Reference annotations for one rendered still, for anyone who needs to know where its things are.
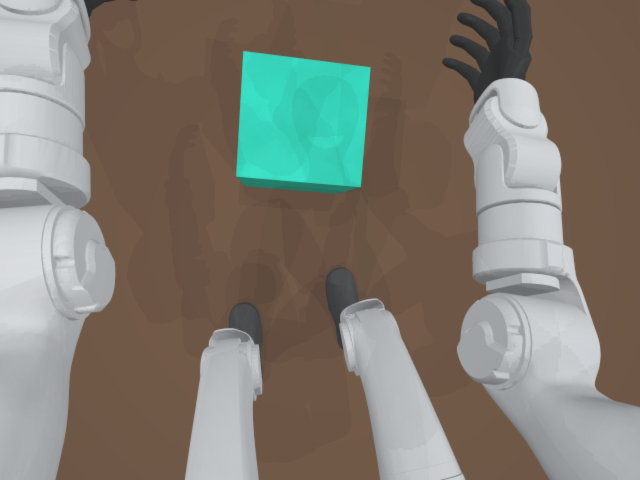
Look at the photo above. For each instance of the carton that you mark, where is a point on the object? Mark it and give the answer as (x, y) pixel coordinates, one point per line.
(302, 123)

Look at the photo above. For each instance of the robot foot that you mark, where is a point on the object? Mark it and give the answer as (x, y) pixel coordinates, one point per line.
(341, 292)
(245, 317)

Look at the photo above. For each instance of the right robot upper arm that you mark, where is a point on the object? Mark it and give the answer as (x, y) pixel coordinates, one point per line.
(538, 360)

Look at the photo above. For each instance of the left robot forearm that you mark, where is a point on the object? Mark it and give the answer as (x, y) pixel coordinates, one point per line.
(43, 54)

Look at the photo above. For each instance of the robot right hand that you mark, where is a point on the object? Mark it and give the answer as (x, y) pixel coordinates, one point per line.
(509, 47)

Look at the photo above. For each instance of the left robot upper arm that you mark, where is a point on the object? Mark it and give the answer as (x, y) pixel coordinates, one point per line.
(55, 270)

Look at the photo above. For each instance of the robot left foot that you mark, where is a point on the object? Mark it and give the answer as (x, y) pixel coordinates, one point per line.
(245, 317)

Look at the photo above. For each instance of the robot right foot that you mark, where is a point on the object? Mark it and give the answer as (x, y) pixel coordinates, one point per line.
(341, 292)

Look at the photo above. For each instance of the right robot forearm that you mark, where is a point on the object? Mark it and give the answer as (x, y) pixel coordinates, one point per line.
(518, 198)

